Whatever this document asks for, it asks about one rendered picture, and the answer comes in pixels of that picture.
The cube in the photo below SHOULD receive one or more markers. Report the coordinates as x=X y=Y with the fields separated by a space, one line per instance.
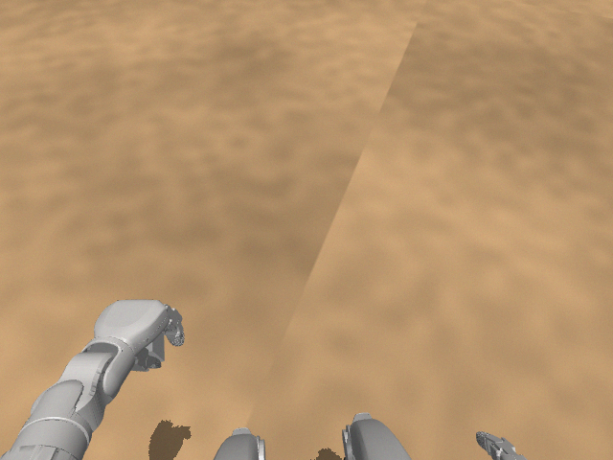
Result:
x=156 y=348

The right robot hand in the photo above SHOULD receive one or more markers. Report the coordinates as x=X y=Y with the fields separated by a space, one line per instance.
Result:
x=498 y=449

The left robot hand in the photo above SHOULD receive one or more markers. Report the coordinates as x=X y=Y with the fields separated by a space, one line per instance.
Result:
x=137 y=323

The left robot arm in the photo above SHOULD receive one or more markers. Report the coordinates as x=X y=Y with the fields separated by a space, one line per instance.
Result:
x=66 y=414

